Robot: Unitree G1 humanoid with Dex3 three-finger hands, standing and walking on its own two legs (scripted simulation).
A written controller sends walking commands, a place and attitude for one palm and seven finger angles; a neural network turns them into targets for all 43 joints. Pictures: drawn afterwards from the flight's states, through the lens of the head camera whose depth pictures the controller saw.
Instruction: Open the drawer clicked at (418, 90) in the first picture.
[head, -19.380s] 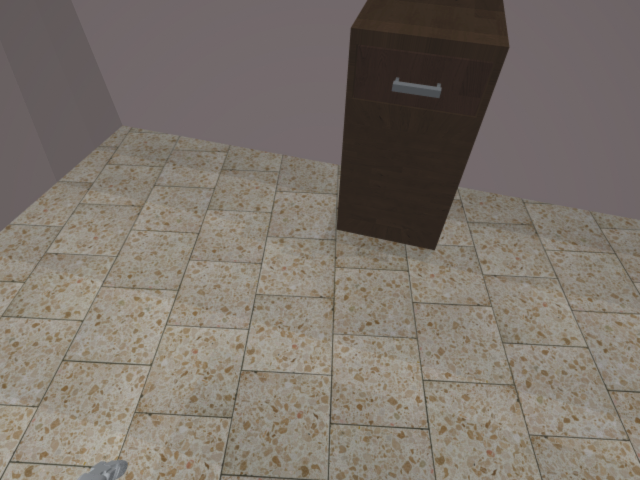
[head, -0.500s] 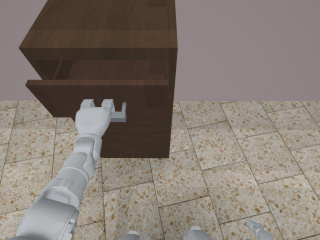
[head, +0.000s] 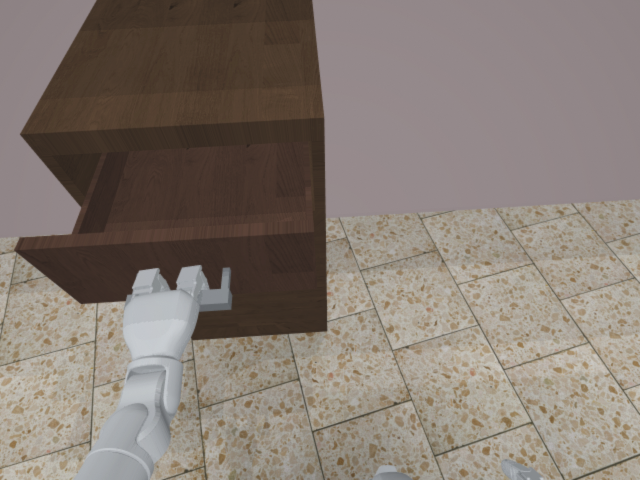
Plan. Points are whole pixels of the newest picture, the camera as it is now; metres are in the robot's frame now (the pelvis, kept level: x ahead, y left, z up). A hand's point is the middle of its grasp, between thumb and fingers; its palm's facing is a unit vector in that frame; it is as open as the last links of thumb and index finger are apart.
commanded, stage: pull the drawer open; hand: left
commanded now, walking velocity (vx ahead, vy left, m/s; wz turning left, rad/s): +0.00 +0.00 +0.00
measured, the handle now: (181, 289) +0.37 +0.20 -0.02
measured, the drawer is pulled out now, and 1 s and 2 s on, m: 0.17 0.30 0.30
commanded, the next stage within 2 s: open the thumb to release the handle in 0.84 s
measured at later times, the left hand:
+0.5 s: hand (166, 426) +0.20 +0.19 -0.04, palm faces +0.01 -0.11 -0.99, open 5.6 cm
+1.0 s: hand (163, 441) +0.19 +0.19 -0.04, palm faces +0.02 -0.05 -1.00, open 5.7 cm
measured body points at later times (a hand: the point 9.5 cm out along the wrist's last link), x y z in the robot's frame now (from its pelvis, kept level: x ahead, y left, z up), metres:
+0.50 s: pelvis +0.00 -0.01 -0.01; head +0.05 -0.02 +0.44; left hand +0.19 +0.20 +0.01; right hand +0.23 -0.21 -0.10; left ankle -0.04 +0.12 -0.70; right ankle +0.01 -0.12 -0.70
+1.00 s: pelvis -0.02 -0.02 -0.02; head +0.04 -0.05 +0.42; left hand +0.18 +0.19 +0.01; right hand +0.18 -0.26 -0.14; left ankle -0.04 +0.12 -0.70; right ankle +0.01 -0.12 -0.70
